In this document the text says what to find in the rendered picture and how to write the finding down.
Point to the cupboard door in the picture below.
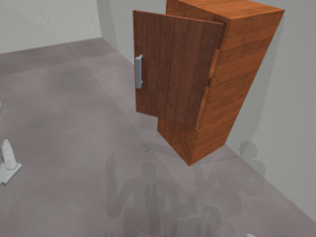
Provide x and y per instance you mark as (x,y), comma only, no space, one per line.
(177,55)

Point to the handle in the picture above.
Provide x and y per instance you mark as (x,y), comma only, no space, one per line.
(138,80)

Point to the robot left hand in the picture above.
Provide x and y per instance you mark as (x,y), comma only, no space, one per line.
(9,168)

